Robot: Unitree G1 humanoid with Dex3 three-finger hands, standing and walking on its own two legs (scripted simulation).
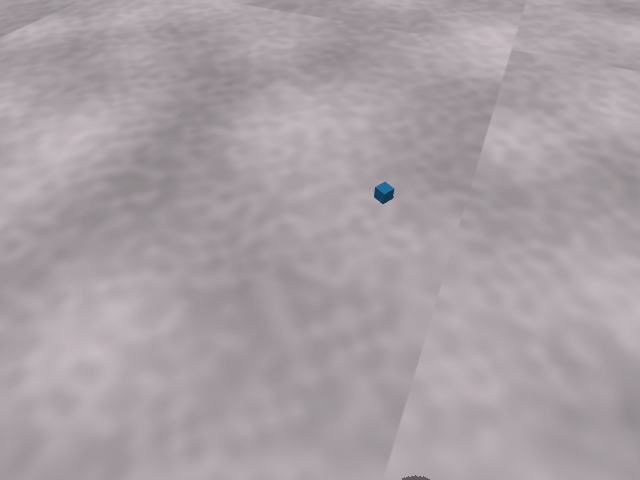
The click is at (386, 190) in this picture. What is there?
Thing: cube
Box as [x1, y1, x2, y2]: [374, 182, 393, 203]
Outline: 385,182 376,186 374,192 374,197 382,203 392,198 393,188
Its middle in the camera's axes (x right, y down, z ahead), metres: +0.29 -0.23 +1.78
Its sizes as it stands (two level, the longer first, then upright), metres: 0.061 0.061 0.061
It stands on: the floor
